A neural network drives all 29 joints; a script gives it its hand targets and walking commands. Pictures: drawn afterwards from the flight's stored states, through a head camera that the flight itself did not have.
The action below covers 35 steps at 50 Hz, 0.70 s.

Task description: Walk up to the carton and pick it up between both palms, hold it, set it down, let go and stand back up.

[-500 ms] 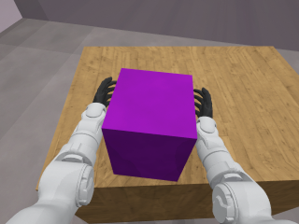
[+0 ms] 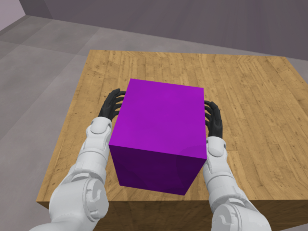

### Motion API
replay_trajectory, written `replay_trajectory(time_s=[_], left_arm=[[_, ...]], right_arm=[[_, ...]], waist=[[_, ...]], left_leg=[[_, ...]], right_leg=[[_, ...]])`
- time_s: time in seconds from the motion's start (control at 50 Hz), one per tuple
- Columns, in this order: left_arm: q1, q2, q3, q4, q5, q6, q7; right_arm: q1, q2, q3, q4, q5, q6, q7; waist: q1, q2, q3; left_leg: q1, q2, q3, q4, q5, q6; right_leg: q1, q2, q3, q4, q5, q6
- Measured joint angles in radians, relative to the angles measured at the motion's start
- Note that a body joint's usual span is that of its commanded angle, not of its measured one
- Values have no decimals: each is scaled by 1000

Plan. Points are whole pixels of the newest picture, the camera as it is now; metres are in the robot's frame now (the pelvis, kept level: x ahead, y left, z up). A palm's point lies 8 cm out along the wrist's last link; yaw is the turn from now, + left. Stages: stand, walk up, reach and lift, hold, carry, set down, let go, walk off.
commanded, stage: reach and lift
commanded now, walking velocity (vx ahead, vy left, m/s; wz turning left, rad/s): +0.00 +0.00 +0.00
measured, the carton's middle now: (158, 140) +0.36 -0.04 +0.01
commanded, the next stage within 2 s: none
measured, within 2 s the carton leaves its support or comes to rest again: leaves its support in 1.32 s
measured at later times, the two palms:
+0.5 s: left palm (107, 115) +0.43 +0.10 +0.07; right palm (213, 132) +0.35 -0.18 +0.06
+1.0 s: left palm (107, 115) +0.43 +0.10 +0.07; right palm (213, 133) +0.35 -0.18 +0.06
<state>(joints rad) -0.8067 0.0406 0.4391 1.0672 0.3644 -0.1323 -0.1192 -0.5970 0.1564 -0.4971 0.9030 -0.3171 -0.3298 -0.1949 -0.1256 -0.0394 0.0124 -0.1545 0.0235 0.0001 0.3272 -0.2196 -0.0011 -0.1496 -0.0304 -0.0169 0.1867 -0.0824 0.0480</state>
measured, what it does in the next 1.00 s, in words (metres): stands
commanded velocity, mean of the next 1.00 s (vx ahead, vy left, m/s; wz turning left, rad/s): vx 0.00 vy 0.00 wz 0.00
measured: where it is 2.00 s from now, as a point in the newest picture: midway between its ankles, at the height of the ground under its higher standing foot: outside the picture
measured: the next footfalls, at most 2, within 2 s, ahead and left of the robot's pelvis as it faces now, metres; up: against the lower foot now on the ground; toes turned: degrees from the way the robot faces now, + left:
none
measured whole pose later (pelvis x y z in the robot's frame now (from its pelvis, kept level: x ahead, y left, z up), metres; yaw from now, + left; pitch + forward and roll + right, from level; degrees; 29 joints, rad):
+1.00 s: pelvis +0.00 -0.01 +0.00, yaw -1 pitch +4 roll -1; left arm -0.79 0.05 0.37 0.97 0.38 -0.09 -0.13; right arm -0.59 0.15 -0.44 0.93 -0.24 -0.41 -0.22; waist -0.11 -0.06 0.02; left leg -0.18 0.04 0.03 0.30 -0.20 -0.01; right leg -0.17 -0.02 -0.04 0.14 -0.05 0.03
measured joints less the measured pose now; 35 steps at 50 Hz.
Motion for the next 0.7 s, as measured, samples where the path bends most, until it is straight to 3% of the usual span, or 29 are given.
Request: replay_trajectory(time_s=[0.38, 0.7], left_arm=[[17, -1, -34, -103, 37, 41, -28], [24, -5, -45, -121, 35, 54, -20]], right_arm=[[15, 6, 28, -14, 34, -48, -5], [14, 2, 26, 0, 42, -61, -3]], waist=[[16, -18, 29], [18, -20, 17]], left_leg=[[11, 10, 12, -32, 18, -8], [-2, 12, 25, -31, 19, -6]], right_leg=[[13, 6, -12, -40, 24, -10], [0, 4, -16, -43, 29, -10]])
